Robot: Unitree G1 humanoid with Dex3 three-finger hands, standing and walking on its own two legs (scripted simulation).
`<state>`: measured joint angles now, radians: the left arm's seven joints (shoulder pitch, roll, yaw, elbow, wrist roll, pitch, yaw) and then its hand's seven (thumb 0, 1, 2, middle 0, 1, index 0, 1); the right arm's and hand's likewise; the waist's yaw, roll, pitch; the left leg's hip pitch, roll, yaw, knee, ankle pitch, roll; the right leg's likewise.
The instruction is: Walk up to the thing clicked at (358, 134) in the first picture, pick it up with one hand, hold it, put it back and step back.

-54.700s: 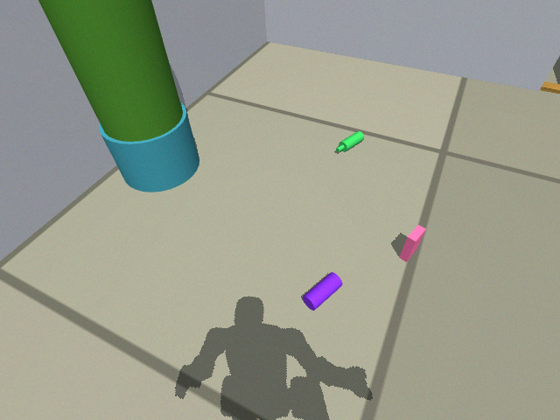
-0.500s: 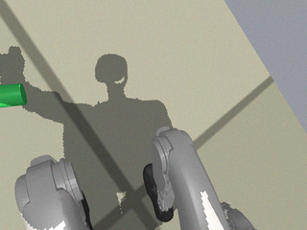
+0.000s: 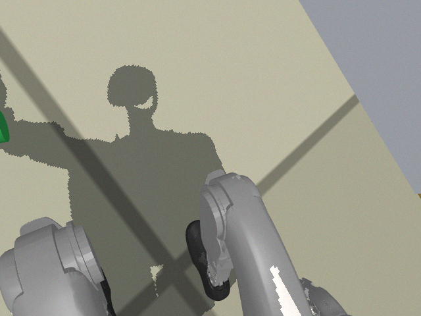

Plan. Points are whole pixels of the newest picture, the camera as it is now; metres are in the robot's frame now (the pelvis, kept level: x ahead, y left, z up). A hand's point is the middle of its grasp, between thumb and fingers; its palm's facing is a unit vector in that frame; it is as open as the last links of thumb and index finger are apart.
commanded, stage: rest palm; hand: left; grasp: from above
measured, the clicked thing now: out of the picture +0.49 +0.38 -0.28
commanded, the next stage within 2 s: close in 1.54 s
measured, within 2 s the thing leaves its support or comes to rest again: neither
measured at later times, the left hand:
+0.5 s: hand out of the picture +0.47 +0.35 -0.22, palm faces -0.48 -0.07 -0.87, open 14.3 cm
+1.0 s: hand out of the picture +0.46 +0.35 -0.24, palm faces -0.46 -0.08 -0.88, open 14.3 cm
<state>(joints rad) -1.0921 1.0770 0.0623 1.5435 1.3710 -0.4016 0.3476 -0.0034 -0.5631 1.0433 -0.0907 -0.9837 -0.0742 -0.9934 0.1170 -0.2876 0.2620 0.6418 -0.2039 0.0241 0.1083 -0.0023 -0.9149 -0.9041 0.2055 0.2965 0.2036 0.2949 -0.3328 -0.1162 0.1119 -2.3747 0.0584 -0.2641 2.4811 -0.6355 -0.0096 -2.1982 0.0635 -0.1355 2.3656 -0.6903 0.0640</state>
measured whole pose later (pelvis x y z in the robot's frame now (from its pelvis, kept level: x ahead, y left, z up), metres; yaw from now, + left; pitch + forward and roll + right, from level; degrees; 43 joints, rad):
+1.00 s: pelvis +0.00 +0.00 -0.01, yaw -2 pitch +26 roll -14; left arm -1.05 1.11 0.06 1.61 1.34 -0.35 0.48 0.00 -0.55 1.04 -0.09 -0.96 -0.07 -0.98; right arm 0.06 -0.30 0.33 0.63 -0.26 -0.08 0.13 0.00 -0.91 -0.91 0.21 0.30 0.20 0.29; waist -0.35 -0.17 0.17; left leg -2.37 0.07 -0.31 2.54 -0.67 -0.02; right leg -2.19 0.09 -0.17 2.39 -0.70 0.07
